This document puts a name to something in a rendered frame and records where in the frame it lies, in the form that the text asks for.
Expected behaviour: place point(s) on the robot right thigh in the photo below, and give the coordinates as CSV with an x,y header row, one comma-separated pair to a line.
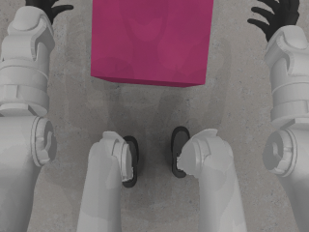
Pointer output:
x,y
221,208

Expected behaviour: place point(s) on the right robot upper arm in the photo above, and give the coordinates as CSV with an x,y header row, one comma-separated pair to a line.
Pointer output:
x,y
287,156

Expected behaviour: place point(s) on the left robot hand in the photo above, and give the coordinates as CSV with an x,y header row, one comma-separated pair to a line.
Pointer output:
x,y
46,5

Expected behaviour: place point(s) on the right robot hand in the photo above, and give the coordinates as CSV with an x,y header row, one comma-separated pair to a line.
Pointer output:
x,y
285,13

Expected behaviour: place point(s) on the robot right forearm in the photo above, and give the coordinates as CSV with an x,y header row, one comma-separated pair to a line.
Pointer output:
x,y
287,56

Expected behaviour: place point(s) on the left robot upper arm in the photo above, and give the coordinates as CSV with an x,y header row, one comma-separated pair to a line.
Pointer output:
x,y
27,143

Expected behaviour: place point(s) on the robot left foot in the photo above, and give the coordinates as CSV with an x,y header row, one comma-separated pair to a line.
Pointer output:
x,y
134,150

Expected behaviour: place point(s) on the carton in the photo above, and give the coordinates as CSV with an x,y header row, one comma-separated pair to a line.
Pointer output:
x,y
151,42

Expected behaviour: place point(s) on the robot left forearm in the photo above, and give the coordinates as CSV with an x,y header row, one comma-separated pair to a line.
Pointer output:
x,y
24,64

